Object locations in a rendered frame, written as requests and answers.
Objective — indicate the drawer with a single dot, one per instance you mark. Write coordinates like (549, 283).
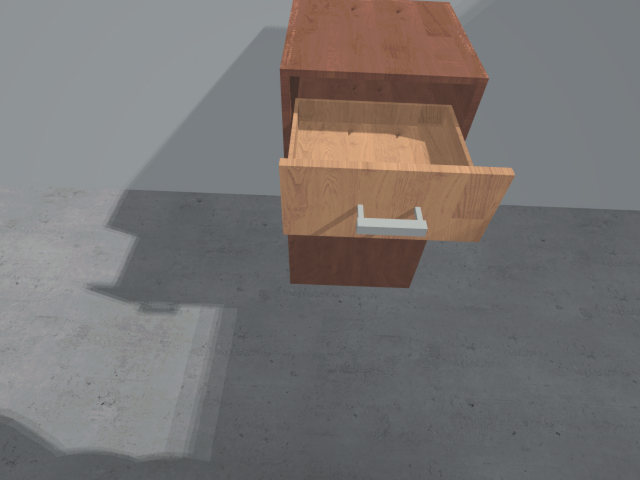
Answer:
(389, 157)

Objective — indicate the cabinet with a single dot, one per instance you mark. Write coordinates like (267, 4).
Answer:
(401, 51)

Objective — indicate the handle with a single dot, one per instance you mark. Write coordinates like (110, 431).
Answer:
(396, 227)

